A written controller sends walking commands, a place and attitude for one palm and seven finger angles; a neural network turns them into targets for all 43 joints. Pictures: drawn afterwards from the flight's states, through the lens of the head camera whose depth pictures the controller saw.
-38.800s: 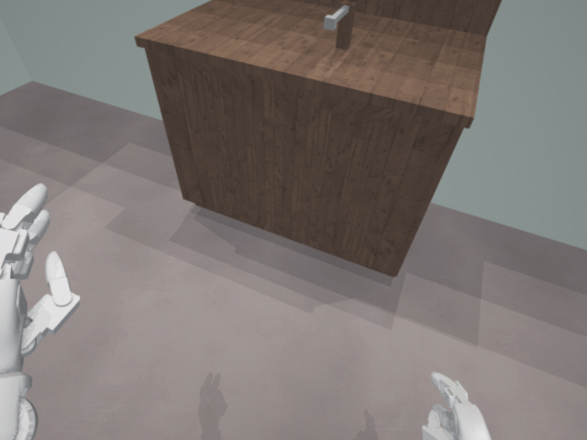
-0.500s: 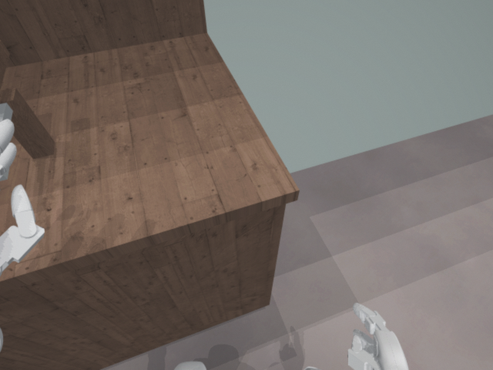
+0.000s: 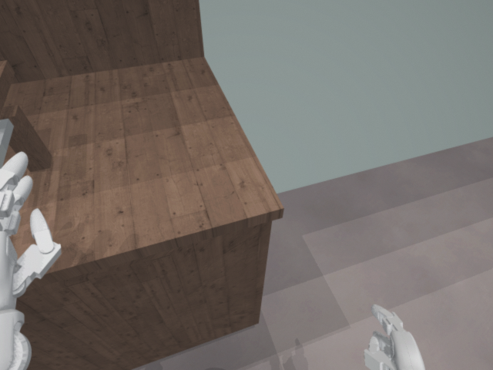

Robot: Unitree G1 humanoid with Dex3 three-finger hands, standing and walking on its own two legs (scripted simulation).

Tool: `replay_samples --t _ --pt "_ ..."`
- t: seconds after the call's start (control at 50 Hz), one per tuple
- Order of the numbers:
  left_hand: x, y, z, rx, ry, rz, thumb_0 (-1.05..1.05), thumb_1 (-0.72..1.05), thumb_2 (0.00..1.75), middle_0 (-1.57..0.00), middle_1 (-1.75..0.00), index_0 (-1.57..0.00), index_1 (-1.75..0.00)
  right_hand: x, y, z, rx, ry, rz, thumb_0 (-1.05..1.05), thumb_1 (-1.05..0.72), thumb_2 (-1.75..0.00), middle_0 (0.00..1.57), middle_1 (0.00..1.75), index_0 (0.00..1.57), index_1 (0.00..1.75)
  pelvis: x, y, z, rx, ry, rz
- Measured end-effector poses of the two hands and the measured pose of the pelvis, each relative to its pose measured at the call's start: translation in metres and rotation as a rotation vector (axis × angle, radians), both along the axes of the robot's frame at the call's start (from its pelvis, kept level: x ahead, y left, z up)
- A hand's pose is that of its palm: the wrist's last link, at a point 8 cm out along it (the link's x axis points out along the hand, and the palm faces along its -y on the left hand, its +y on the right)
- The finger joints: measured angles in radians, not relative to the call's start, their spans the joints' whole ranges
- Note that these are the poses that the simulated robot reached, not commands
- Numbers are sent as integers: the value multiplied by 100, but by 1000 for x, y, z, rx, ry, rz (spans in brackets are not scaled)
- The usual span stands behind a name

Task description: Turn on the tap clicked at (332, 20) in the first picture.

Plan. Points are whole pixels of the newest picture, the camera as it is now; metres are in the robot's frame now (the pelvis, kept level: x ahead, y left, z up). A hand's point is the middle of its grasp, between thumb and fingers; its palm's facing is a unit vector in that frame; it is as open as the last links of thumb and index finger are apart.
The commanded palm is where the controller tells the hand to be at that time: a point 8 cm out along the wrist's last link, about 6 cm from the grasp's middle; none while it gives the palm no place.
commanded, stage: come to a stop and stand still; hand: left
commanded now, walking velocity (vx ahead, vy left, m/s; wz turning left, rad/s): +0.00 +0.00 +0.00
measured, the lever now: out of the picture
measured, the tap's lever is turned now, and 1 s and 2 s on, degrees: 0 0 0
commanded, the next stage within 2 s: look again from close up in 1.44 s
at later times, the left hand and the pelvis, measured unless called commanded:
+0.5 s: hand out of the picture +0.22 +0.31 +0.17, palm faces +0.32 -0.84 -0.44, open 7.4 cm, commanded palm +0.15 +0.34 +0.19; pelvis -0.03 +0.07 +0.01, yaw -4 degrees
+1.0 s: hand (13, 255) +0.20 +0.29 +0.17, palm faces +0.35 -0.88 -0.32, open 7.4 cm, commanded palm +0.15 +0.32 +0.19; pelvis -0.03 +0.05 +0.01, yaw -4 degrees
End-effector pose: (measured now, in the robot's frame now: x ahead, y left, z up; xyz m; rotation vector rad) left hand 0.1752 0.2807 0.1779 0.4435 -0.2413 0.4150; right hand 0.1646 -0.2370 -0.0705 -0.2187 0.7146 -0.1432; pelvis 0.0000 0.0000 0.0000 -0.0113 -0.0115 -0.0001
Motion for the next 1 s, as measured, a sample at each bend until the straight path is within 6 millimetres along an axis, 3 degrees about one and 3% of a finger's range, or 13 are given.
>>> replay_samples --t 0.08,0.16,0.2,0.28,0.34,0.42,0.5,0.6,0.68,0.84,1.0 --pt "-5 7 0 33 4 -32 2 89 90 -21 -31 -21 -30 -9 18 1 -7 22 31 1 -91 -90 20 30 20 30 -7 5 1 3 -8 -7" --pt "8 53 23 114 -146 0 2 88 90 -22 -31 -22 -30 -24 38 -2 -4 44 81 1 -91 -90 20 30 20 30 -22 13 -1 -10 -5 -41" --pt "13 63 26 67 -193 0 2 89 90 -21 -31 -21 -30 -33 47 0 7 41 78 1 -91 -90 20 30 20 30 -27 23 1 -3 -22 -54" --pt "17 45 20 -8 -167 -123 2 89 90 -20 -31 -20 -30 -50 62 4 48 7 33 1 -91 -90 20 30 20 30 -27 48 7 -7 -31 -76" --pt "13 34 14 30 -101 -227 2 89 90 -21 -31 -20 -30 -58 73 3 75 10 -4 1 -91 -90 20 30 20 30 -24 59 8 -2 -13 -77" --pt "11 52 5 95 -31 -232 1 89 90 -21 -31 -21 -30 -64 80 2 66 42 -24 1 -91 -90 20 30 20 30 -25 63 7 4 12 -92" --pt "9 76 9 110 -35 -163 2 88 90 -22 -31 -22 -30 -63 81 4 34 60 7 1 -91 -90 20 30 20 30 -32 68 8 -15 8 -72" --pt "-7 70 15 65 -80 -165 2 89 90 -21 -31 -21 -30 -55 80 13 14 7 19 1 -91 -90 20 30 20 30 -36 74 8 -14 -4 -82" --pt "-18 63 12 43 -63 -173 2 89 90 -21 -31 -21 -30 -49 80 20 12 -36 15 1 -91 -90 20 30 20 30 -38 74 9 -11 -14 -82" --pt "-23 73 -2 -1 0 -66 1 89 90 -21 -31 -21 -30 -45 78 22 20 -38 36 1 -91 -90 20 30 20 30 -41 64 12 -15 -16 -69" --pt "-9 47 -1 -32 -30 -116 2 89 90 -21 -31 -21 -30 -42 66 21 3 -20 40 1 -91 -90 20 30 20 30 -31 54 13 -18 -4 -69"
